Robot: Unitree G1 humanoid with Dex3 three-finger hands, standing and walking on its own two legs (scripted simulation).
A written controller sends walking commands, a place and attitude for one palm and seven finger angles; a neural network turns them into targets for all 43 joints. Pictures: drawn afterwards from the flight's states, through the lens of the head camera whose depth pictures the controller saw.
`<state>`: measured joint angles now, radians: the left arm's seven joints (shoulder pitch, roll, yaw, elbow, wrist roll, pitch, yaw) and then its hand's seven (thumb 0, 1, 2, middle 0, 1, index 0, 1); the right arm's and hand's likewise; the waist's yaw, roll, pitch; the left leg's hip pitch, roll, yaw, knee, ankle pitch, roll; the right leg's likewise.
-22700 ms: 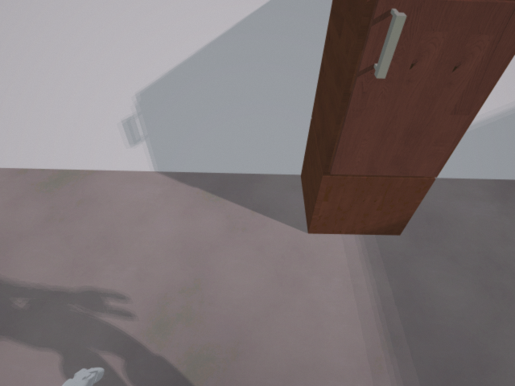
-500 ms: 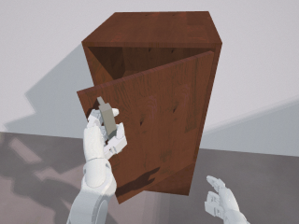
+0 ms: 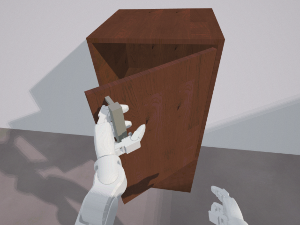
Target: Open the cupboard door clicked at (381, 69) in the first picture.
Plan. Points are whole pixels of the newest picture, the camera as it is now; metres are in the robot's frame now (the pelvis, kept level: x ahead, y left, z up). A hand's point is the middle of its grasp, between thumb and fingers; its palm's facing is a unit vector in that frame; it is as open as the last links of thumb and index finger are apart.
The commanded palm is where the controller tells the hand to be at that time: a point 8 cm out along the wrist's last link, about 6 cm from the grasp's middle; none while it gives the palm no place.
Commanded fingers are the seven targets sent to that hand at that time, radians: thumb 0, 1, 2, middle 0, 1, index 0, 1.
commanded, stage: open thumb and fingers to let go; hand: left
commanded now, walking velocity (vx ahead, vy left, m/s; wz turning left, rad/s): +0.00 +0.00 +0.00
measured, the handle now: (116, 125) +0.31 +0.12 +0.15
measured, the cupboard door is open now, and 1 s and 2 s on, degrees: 41 44 40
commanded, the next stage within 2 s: slide the hand sideways off the handle in 0.50 s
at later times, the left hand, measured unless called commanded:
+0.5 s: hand (126, 132) +0.28 +0.09 +0.16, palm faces +0.29 -0.96 +0.01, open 14.4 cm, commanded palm +0.23 +0.12 +0.15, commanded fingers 0.00 -0.50 0.30 -0.15 -0.30 -0.15 -0.30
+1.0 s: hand (127, 150) +0.23 +0.08 +0.16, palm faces -0.14 -0.99 -0.01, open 16.1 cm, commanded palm +0.21 +0.14 +0.15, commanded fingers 0.00 -0.50 0.30 -0.15 -0.30 -0.15 -0.30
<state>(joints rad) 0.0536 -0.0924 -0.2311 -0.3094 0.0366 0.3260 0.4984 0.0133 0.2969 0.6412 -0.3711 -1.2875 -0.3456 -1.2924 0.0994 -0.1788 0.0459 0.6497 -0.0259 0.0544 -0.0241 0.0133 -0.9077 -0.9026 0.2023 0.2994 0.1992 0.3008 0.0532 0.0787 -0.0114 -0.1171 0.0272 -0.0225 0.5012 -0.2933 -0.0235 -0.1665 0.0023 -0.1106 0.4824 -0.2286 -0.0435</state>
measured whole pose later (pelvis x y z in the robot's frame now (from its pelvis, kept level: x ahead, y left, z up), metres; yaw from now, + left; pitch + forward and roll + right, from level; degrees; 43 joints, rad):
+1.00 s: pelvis +0.00 +0.03 +0.00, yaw -1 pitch -6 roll +0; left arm 0.16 0.06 -0.23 -0.43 -0.08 0.31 0.05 -0.01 -0.51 0.30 -0.24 -0.36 -0.19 -0.38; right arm 0.14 -0.18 0.10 0.54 0.02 0.05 0.00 0.01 -0.91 -0.90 0.20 0.30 0.20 0.30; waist 0.05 0.04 -0.02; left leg -0.12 -0.01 0.01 0.54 -0.32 0.01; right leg -0.19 -0.04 -0.07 0.55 -0.25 -0.01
